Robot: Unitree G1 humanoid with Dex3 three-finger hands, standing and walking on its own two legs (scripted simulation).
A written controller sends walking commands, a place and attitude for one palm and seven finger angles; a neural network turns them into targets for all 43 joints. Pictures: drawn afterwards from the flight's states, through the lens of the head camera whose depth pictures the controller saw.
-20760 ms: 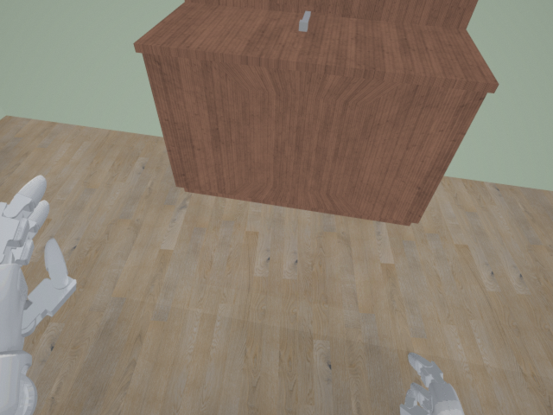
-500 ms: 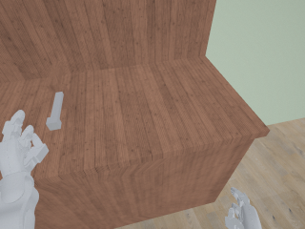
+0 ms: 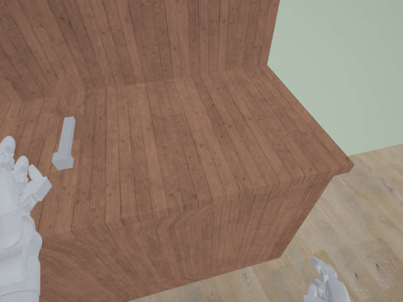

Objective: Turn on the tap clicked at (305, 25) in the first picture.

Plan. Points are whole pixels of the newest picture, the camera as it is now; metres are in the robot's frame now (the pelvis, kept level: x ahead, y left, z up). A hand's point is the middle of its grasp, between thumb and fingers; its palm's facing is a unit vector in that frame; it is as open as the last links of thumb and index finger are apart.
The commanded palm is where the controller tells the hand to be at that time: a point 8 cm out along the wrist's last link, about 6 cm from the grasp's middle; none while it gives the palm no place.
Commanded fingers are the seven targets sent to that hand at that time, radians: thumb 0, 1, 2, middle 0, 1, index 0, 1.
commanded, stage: reach beside the lever's end, fingers flat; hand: left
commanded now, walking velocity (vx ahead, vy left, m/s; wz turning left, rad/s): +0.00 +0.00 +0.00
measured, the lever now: (63, 160) +0.34 +0.32 +0.10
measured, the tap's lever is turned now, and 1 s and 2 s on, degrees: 0 0 23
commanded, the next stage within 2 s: push the lever round in 0.64 s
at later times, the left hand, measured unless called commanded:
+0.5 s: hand (52, 170) +0.32 +0.34 +0.09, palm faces +0.57 -0.82 -0.10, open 7.8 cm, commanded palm +0.27 +0.37 +0.09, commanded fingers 0.00 0.90 0.90 -0.15 -0.15 -0.15 -0.15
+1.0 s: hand (52, 173) +0.31 +0.33 +0.09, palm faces +0.55 -0.83 -0.07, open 7.8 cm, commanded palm +0.27 +0.36 +0.09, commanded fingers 0.00 0.90 0.90 -0.15 -0.15 -0.15 -0.15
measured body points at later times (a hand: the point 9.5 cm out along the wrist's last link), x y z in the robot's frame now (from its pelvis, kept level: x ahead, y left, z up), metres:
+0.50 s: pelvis +0.01 +0.00 +0.00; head +0.03 +0.00 +0.45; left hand +0.29 +0.38 +0.10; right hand +0.13 -0.26 -0.11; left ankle +0.02 +0.14 -0.72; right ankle +0.00 -0.11 -0.72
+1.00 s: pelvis +0.01 +0.01 +0.00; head +0.03 +0.01 +0.45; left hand +0.28 +0.37 +0.10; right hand +0.16 -0.24 -0.10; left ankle +0.02 +0.14 -0.72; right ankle +0.00 -0.11 -0.72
